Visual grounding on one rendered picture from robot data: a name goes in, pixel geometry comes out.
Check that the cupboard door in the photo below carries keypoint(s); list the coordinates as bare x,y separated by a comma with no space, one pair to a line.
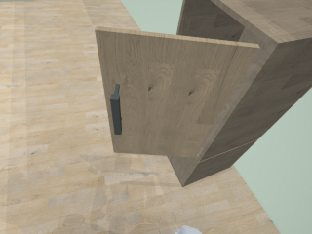
173,88

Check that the handle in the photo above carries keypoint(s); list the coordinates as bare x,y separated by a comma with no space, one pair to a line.
116,111

